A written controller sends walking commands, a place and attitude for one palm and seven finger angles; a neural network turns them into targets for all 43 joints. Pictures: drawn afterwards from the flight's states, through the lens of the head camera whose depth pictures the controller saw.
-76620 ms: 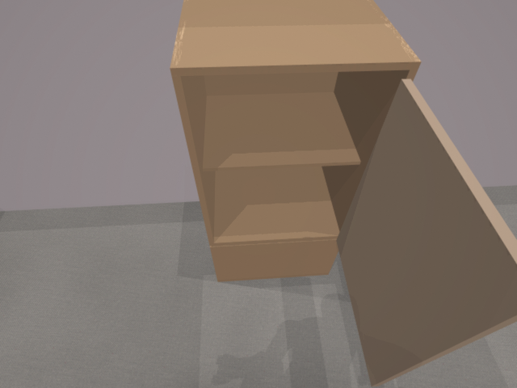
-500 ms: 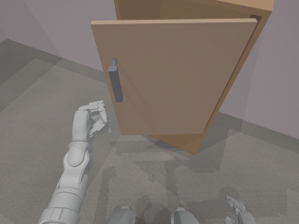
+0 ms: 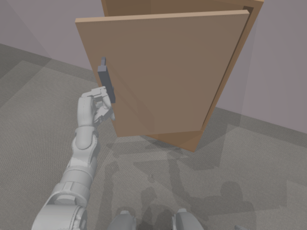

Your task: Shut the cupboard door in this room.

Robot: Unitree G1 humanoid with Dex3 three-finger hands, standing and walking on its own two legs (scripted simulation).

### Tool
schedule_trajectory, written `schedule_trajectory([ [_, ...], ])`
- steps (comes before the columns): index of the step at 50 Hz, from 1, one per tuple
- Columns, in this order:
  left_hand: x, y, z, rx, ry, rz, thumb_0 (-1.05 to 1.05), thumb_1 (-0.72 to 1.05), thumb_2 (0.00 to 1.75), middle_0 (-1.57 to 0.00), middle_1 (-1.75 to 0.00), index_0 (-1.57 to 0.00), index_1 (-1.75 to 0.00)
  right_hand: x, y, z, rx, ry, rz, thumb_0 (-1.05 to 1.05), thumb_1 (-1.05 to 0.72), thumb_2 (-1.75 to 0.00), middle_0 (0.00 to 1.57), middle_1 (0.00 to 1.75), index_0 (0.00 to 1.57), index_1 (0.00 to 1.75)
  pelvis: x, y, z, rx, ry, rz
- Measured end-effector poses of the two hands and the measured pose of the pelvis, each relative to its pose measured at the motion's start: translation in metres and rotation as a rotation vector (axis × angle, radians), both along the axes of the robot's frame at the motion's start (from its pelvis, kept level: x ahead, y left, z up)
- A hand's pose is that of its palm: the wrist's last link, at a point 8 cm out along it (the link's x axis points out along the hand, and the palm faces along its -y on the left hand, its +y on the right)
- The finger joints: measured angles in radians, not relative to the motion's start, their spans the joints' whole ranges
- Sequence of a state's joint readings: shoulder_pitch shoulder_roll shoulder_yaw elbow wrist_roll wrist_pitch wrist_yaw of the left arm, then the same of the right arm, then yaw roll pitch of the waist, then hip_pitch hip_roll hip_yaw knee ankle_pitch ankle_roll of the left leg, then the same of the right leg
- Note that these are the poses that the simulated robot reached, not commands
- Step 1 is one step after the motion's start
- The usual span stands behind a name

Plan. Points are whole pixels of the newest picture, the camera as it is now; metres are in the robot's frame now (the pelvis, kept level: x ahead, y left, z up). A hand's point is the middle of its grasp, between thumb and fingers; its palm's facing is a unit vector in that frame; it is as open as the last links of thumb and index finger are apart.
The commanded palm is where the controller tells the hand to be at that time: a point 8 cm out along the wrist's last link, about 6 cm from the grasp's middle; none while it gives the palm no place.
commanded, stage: bring the fist close to the handle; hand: left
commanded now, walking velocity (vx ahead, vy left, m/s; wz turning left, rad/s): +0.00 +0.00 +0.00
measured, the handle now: (107, 81) +0.52 +0.13 +0.05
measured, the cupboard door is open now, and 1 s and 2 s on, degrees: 27 17 5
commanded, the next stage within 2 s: push the door shut along its arc in 0.14 s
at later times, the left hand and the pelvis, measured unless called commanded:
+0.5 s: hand (111, 99) +0.45 +0.12 +0.06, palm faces +0.02 -1.00 -0.03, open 3.1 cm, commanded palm +0.43 +0.16 +0.06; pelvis -0.01 +0.00 -0.01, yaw +1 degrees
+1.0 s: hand (116, 84) +0.50 +0.11 +0.06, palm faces -0.10 -0.99 -0.05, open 3.5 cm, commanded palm +0.50 +0.14 +0.06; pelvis -0.01 +0.00 -0.02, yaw +1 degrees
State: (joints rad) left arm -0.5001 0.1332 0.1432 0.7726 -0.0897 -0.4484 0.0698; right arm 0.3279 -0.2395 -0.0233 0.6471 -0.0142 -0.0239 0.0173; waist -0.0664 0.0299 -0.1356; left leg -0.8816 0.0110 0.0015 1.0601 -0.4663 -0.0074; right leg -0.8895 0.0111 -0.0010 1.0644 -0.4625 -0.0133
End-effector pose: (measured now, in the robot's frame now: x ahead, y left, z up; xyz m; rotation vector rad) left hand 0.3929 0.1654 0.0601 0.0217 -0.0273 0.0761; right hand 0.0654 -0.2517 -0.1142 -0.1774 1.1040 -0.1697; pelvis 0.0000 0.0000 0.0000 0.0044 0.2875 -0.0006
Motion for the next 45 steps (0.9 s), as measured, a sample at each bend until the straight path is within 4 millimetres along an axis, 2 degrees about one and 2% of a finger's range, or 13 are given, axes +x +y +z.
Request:
schedule_trajectory([
  [6, -0.004, 0.000, -0.001, -0.001, -0.013, 0.010, 0.02, 0.90, 0.90, -1.30, -1.50, -1.30, -1.50, -0.003, -0.002, 0.000, -0.009, 0.006, -0.001, 0.01, -0.90, -0.90, 0.20, 0.30, 0.20, 0.30, -0.003, -0.001, 0.000, 0.000, -0.005, 0.002],
  [15, 0.005, 0.006, 0.000, -0.001, -0.009, 0.007, 0.02, 0.90, 0.90, -1.30, -1.50, -1.30, -1.50, 0.008, -0.002, 0.002, -0.021, -0.029, 0.011, 0.01, -0.91, -0.90, 0.20, 0.30, 0.20, 0.30, -0.005, 0.000, -0.001, -0.003, 0.002, 0.005],
  [23, 0.027, 0.005, 0.001, 0.012, -0.003, -0.049, 0.02, 0.90, 0.90, -1.30, -1.50, -1.30, -1.50, 0.010, -0.002, -0.001, -0.035, -0.022, 0.016, 0.01, -0.90, -0.90, 0.20, 0.30, 0.21, 0.30, -0.007, 0.002, -0.006, -0.011, 0.020, 0.017],
  [29, 0.044, 0.006, 0.001, 0.008, 0.006, -0.074, 0.01, 0.91, 0.93, -1.30, -1.50, -1.30, -1.50, -0.004, -0.002, -0.006, -0.032, 0.023, 0.001, 0.01, -0.90, -0.90, 0.20, 0.30, 0.21, 0.30, -0.006, 0.004, -0.010, -0.011, 0.040, 0.014],
  [45, 0.082, 0.002, 0.003, 0.028, 0.035, -0.140, -0.01, 1.01, 1.01, -1.30, -1.50, -1.30, -1.50, -0.060, -0.006, -0.015, -0.045, 0.174, -0.049, 0.01, -0.90, -0.90, 0.20, 0.30, 0.21, 0.30, -0.010, 0.004, -0.020, -0.024, 0.088, 0.022],
])
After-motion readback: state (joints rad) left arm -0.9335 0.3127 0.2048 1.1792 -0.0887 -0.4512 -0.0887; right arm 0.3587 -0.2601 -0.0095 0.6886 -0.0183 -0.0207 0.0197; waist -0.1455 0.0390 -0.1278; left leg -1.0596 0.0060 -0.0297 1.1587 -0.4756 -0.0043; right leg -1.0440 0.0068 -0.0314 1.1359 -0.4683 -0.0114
